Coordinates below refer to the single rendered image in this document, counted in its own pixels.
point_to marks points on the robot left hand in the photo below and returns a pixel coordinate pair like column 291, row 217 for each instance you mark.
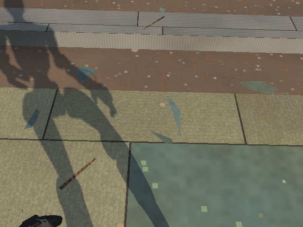
column 43, row 221

